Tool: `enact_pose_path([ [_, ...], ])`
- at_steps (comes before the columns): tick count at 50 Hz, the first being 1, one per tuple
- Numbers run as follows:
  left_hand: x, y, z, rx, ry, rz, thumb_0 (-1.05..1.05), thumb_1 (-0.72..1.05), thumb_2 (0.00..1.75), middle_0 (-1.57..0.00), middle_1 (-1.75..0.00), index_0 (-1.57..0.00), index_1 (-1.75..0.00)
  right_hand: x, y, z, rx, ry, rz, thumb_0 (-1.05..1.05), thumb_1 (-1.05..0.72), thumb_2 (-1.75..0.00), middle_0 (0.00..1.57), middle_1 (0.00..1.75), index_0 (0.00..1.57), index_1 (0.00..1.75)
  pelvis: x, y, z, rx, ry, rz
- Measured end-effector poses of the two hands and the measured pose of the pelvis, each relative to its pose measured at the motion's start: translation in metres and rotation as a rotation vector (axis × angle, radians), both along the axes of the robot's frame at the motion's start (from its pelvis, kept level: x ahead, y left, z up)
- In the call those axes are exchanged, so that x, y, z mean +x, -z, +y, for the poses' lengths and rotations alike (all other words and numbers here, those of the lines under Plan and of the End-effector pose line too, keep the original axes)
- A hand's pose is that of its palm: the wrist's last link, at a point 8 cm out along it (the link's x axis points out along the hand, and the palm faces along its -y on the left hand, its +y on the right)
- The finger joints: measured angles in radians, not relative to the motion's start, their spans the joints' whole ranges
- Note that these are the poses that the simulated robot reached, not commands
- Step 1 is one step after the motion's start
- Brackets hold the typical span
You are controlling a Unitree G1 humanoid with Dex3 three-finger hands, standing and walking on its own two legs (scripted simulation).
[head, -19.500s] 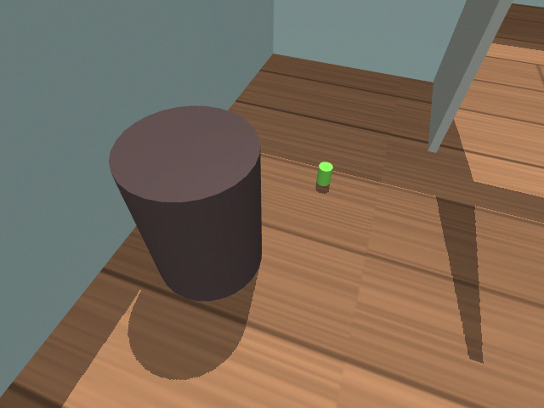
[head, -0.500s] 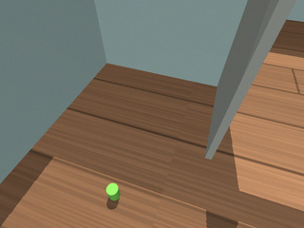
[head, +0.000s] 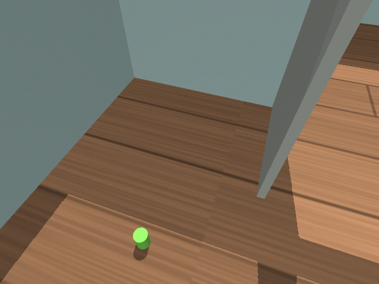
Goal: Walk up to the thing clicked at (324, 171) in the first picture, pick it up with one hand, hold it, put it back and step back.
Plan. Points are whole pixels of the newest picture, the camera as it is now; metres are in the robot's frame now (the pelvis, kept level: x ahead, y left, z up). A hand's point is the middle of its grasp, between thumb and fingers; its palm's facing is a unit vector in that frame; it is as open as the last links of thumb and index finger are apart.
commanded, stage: stand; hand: left
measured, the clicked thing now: (142, 238) +0.44 +0.25 -0.73
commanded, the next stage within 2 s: rise first in 1.96 s
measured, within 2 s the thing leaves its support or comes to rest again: neither
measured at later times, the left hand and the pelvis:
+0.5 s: hand out of the picture +0.07 +0.26 -0.16, palm faces -0.03 -0.94 -0.34, open 7.4 cm; pelvis +0.00 +0.00 +0.00, yaw +0 degrees
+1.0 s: hand out of the picture +0.08 +0.26 -0.16, palm faces -0.03 -0.94 -0.34, open 7.4 cm; pelvis +0.01 +0.00 +0.00, yaw +0 degrees
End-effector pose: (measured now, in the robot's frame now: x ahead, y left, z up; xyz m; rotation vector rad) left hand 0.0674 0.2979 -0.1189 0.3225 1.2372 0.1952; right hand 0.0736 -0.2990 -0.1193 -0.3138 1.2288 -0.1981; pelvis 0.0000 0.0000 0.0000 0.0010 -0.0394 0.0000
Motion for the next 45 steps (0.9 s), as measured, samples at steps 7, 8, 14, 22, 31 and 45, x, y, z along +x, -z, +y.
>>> enact_pose_path([
  [7,0.0016,0.0003,-0.0004,-0.002,0.0,-0.002,0.0,0.9,0.9,-0.2,-0.3,-0.2,-0.3,0.0004,-0.0006,-0.0005,-0.001,0.0,0.0,0.01,-0.9,-0.9,0.2,0.3,0.2,0.3,0.0012,-0.0001,-0.0001,-0.001,0.0,0.0],
  [8,0.0017,0.0004,-0.0004,-0.003,0.0,-0.002,0.0,0.9,0.9,-0.2,-0.3,-0.2,-0.3,0.0002,-0.0006,-0.0005,-0.002,0.0,0.002,0.01,-0.9,-0.9,0.2,0.3,0.2,0.3,0.0013,-0.0001,0.0,-0.001,0.0,0.001],
  [14,0.0016,0.0007,0.0002,-0.002,0.002,0.004,0.0,0.9,0.9,-0.2,-0.3,-0.2,-0.3,-0.0009,-0.0003,-0.0005,-0.003,0.002,0.009,0.01,-0.9,-0.9,0.2,0.3,0.2,0.3,0.0026,-0.0001,0.0004,-0.001,0.001,0.003],
  [22,0.0021,0.0007,0.0013,-0.001,-0.002,0.008,0.0,0.9,0.9,-0.2,-0.3,-0.2,-0.3,-0.0007,0.0004,0.0007,-0.004,-0.002,0.015,0.01,-0.9,-0.9,0.2,0.3,0.2,0.3,0.0042,-0.0001,0.0011,0.0,0.0,0.005],
  [31,0.0018,0.001,0.0019,0.0,-0.004,0.013,0.0,0.9,0.9,-0.2,-0.3,-0.2,-0.3,0.0033,0.0006,0.0021,0.0,-0.004,0.01,0.01,-0.9,-0.9,0.2,0.3,0.2,0.3,0.0062,-0.0001,0.0012,0.001,0.0,0.005],
  [45,0.0057,0.0009,0.0015,0.0,-0.003,0.003,0.0,0.9,0.9,-0.2,-0.3,-0.2,-0.3,0.0083,-0.0008,0.0017,-0.004,-0.004,-0.001,0.01,-0.9,-0.9,0.2,0.3,0.2,0.3,0.0085,-0.0001,0.0014,0.0,0.0,0.003],
])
